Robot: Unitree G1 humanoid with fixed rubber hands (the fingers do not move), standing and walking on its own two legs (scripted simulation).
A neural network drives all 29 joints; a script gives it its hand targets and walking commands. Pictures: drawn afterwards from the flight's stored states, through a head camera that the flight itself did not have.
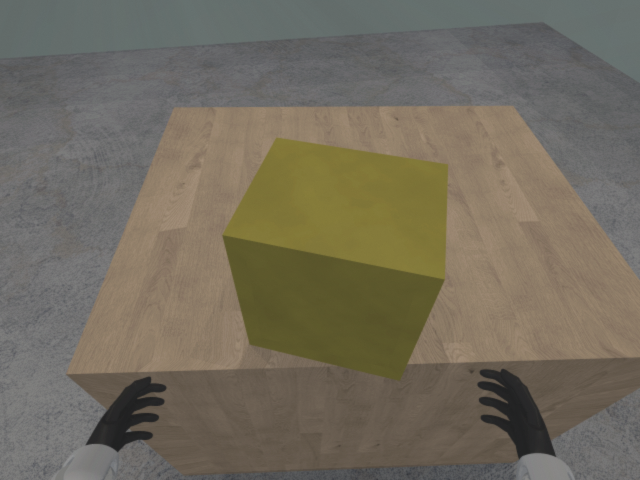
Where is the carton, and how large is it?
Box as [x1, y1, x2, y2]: [222, 137, 447, 380]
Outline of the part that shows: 276,137 222,235 249,343 399,380 444,279 447,164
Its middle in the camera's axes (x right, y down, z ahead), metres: +0.03 +0.04 +0.54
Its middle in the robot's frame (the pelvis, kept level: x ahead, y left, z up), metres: +0.38 -0.02 +0.05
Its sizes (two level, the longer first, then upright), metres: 0.228 0.184 0.249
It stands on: a pedestal, 0.70 m high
